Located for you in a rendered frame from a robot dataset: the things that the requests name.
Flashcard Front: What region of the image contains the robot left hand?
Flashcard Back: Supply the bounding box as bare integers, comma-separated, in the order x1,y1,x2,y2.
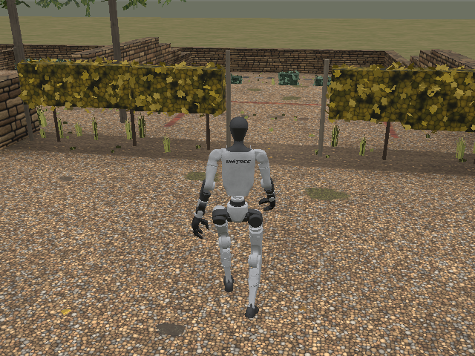
191,216,209,239

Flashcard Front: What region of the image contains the robot right hand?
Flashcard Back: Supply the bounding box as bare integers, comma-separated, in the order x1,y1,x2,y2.
259,198,276,211

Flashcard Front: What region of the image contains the right robot upper arm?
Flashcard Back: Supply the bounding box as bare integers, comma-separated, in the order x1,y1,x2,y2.
254,149,272,188

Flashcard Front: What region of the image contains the robot right foot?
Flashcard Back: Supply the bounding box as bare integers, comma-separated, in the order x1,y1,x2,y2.
245,304,259,318

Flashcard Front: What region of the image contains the right robot forearm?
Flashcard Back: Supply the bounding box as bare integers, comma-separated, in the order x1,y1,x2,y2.
264,177,276,202

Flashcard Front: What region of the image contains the left robot upper arm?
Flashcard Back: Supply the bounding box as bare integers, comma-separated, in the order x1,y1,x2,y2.
204,148,223,191

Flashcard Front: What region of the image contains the left robot forearm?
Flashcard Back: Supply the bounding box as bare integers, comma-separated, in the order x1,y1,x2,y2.
194,180,211,218

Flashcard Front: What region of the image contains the humanoid robot torso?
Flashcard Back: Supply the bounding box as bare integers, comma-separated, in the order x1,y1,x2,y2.
221,146,255,223

